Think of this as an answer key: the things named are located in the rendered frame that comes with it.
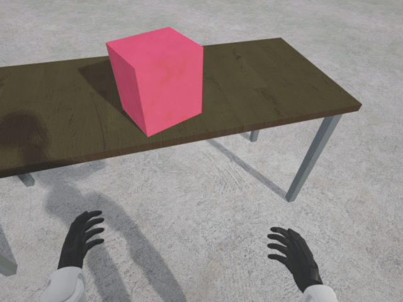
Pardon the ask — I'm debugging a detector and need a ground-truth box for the left robot forearm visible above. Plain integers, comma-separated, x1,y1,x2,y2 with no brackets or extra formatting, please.
39,267,87,302

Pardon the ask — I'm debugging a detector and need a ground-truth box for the robot right hand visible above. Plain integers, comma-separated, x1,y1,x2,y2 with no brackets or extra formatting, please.
267,227,323,293

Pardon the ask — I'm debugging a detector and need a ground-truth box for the carton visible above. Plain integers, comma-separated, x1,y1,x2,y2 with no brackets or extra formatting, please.
106,27,203,137

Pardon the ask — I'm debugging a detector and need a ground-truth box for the table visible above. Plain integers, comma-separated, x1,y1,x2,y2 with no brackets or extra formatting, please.
0,38,362,277

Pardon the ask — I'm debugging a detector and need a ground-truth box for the right robot forearm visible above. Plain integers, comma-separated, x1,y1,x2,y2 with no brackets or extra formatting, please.
301,284,339,302

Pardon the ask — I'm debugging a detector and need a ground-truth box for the robot left hand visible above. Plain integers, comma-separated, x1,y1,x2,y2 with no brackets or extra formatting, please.
57,210,105,270

